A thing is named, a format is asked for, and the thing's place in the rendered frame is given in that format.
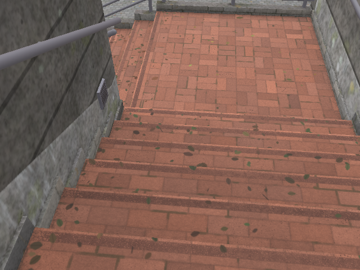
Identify stairs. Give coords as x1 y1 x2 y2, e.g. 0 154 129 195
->
109 20 154 107
17 107 360 270

